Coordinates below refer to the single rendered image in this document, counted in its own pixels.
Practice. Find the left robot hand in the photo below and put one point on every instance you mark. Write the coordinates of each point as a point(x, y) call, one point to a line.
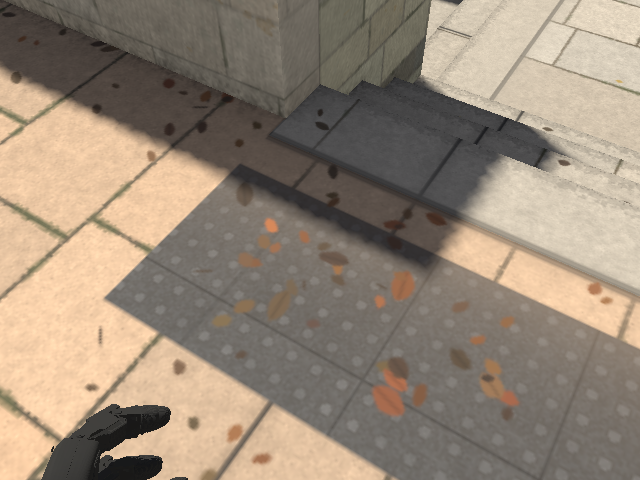
point(78, 457)

